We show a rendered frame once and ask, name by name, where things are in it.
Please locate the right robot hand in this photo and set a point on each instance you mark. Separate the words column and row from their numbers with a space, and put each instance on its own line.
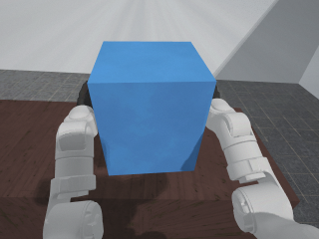
column 216, row 93

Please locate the left robot hand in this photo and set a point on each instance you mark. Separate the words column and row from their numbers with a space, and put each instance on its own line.
column 84, row 98

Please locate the left robot upper arm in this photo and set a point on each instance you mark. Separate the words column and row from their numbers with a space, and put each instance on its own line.
column 75, row 220

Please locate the pedestal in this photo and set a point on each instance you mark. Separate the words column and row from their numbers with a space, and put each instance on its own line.
column 195, row 204

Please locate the carton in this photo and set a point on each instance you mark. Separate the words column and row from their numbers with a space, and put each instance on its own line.
column 151, row 101

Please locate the right robot forearm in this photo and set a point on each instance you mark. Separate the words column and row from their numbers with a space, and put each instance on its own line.
column 238, row 142

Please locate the left robot forearm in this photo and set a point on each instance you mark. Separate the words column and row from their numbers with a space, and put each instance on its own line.
column 74, row 153

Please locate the right robot upper arm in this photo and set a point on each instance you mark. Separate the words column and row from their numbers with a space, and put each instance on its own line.
column 263, row 210

